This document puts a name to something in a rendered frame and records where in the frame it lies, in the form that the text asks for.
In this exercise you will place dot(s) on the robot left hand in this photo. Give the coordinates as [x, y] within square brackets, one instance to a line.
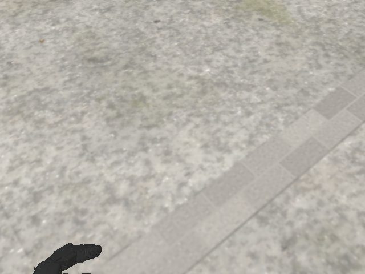
[67, 256]

